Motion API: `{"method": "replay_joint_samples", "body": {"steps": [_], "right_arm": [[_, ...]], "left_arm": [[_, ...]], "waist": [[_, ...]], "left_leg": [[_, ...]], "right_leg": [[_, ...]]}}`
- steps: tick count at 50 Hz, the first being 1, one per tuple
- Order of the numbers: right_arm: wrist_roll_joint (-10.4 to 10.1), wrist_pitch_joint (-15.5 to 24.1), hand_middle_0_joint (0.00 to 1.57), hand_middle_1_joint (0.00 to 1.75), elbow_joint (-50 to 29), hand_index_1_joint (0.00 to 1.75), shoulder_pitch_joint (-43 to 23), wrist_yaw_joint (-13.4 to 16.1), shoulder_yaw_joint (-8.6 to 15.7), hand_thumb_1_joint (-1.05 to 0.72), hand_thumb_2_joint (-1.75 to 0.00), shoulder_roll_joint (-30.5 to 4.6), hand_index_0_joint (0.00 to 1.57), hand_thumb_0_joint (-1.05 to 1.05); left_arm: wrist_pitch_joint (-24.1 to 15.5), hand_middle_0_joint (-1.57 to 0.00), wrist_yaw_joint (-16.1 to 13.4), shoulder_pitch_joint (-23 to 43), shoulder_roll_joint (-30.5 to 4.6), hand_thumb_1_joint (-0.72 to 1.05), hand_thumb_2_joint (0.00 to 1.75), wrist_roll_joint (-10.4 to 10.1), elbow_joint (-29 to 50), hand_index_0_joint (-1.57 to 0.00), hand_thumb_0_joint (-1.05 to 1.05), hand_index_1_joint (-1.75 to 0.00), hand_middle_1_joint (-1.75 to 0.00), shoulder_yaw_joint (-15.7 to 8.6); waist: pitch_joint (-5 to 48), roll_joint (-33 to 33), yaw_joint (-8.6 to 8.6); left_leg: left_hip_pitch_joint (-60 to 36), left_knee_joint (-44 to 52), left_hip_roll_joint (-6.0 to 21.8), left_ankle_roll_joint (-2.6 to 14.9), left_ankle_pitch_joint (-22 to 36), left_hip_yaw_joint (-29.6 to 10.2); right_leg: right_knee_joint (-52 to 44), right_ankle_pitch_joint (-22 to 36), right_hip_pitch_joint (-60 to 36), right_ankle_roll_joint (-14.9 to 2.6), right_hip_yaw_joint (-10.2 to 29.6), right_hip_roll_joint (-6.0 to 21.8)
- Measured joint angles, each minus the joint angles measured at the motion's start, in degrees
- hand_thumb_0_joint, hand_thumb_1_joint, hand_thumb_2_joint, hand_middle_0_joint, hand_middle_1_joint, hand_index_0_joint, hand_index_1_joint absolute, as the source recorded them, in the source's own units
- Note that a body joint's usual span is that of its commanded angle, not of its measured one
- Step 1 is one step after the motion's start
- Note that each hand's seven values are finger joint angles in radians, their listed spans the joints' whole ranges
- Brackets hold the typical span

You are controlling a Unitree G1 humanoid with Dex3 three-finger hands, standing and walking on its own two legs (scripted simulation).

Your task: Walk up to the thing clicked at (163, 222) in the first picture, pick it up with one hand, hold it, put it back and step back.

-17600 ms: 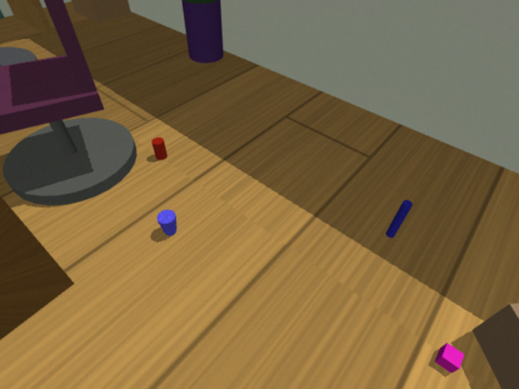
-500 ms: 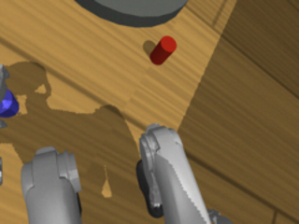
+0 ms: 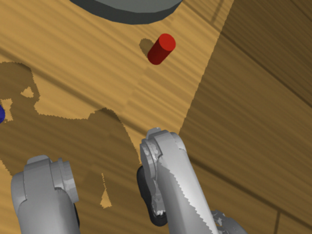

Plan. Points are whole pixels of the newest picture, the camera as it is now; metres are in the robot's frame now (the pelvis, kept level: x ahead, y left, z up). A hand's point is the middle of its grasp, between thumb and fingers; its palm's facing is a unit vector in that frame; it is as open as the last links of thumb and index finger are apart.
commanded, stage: rest palm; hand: left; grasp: from above
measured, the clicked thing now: out of the picture +0.44 +0.31 -0.25
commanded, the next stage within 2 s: close in 0.02 s
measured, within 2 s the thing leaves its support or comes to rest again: neither
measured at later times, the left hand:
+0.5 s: hand out of the picture +0.43 +0.30 -0.21, palm faces -0.45 -0.14 -0.88, open 12.5 cm
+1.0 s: hand out of the picture +0.43 +0.31 -0.21, palm faces -0.45 -0.13 -0.88, open 11.5 cm
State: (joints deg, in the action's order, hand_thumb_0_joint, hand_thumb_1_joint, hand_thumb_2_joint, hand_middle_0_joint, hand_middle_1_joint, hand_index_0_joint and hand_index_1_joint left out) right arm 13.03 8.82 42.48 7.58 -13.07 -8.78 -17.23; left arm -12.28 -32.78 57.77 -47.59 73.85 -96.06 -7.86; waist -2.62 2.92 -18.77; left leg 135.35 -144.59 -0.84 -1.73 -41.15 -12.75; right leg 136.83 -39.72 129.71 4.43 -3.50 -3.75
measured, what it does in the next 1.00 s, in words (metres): stands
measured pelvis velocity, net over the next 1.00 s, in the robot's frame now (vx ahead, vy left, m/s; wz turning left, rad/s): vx -0.01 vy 0.00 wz -0.03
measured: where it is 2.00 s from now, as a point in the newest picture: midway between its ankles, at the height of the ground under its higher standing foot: (116, 222)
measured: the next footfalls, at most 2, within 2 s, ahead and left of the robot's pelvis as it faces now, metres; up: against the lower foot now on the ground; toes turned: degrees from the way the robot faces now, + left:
none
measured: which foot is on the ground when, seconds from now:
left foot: down 0.00-1.00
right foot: down 0.00-1.00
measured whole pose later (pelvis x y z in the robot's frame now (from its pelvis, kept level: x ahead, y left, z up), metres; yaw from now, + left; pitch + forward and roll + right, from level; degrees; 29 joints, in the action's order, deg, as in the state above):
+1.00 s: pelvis -0.01 +0.00 +0.00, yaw -1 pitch +28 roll -13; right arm 14.5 12.8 40.5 7.6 -14.3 -12.9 -18.8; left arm -14.3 -35.9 61.7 -52.1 75.6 -104.9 -4.9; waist -4.3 4.1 -20.1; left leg 134.4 -145.3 -0.3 -0.9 -40.1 -13.8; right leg 136.0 -37.9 128.2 4.6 -4.5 -4.4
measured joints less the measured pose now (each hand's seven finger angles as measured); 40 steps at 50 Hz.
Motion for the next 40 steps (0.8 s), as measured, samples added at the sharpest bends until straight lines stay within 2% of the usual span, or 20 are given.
{"method": "replay_joint_samples", "body": {"steps": [6,9,18,20,28,40], "right_arm": [[0.30,0.20,0.20,0.30,0.01,0.30,0.19,-0.18,-0.59,-0.90,-0.90,-0.28,0.20,0.00],[0.54,0.55,0.20,0.30,0.00,0.30,0.19,-0.27,-1.02,-0.90,-0.90,-0.45,0.20,0.00],[1.42,1.54,0.20,0.30,-0.30,0.30,-0.06,-0.67,-2.55,-0.89,-0.90,-0.68,0.20,0.00],[1.48,1.95,0.20,0.30,-0.43,0.30,-0.07,-0.80,-2.85,-0.89,-0.90,-0.74,0.20,0.00],[1.69,3.20,0.20,0.30,-1.11,0.30,-0.13,-0.96,-4.02,-0.90,-0.90,-1.10,0.20,0.00],[1.61,3.65,0.20,0.30,-1.47,0.30,0.04,-1.09,-4.38,-0.90,-0.90,-1.54,0.20,0.00]], "left_arm": [[-0.24,-0.11,-0.75,0.35,-0.73,-0.47,1.05,0.06,-1.77,-0.11,0.00,-1.06,-1.07,0.94],[-0.77,-0.12,-1.25,0.76,-1.39,-0.48,1.05,0.64,-2.72,-0.12,0.00,-1.07,-1.07,0.55],[-1.81,-0.19,-2.83,2.18,-2.94,-0.40,0.99,1.63,-6.76,-0.21,0.00,-1.07,-1.09,1.15],[-1.85,-0.21,-3.03,2.56,-3.10,-0.38,0.97,1.41,-7.44,-0.23,0.01,-1.06,-1.09,1.88],[-2.28,-0.26,-4.02,3.30,-4.20,-0.34,0.93,1.85,-9.22,-0.30,0.01,-1.04,-1.08,2.20],[-1.71,-0.33,-3.31,4.51,-4.83,-0.30,0.89,2.01,-9.67,-0.37,0.01,-1.01,-1.05,2.90]], "waist": [[-0.25,0.51,-0.29],[-0.52,0.67,-0.56],[-1.23,0.71,-1.16],[-1.40,0.80,-1.22],[-1.70,1.19,-1.53],[-1.27,1.33,-1.70]], "left_leg": [[-0.18,-0.07,0.05,0.05,0.13,-0.25],[-0.30,-0.23,0.02,0.08,0.21,-0.38],[-0.55,-0.78,0.20,0.34,0.43,-0.72],[-0.59,-0.90,0.27,0.41,0.52,-0.74],[-0.70,-1.25,0.47,0.58,0.84,-1.04],[-0.65,-0.96,0.40,0.78,1.01,-1.12]], "right_leg": [[-0.17,0.25,-0.26,-0.29,-0.27,-0.07],[-0.14,0.36,-0.48,-0.33,-0.40,-0.08],[-0.07,0.87,-0.84,0.08,-0.64,-0.42],[-0.02,1.03,-0.89,0.15,-0.64,-0.52],[-0.07,1.62,-1.04,0.25,-0.88,-0.84],[-0.60,1.69,-1.33,-0.14,-1.11,-0.67]]}}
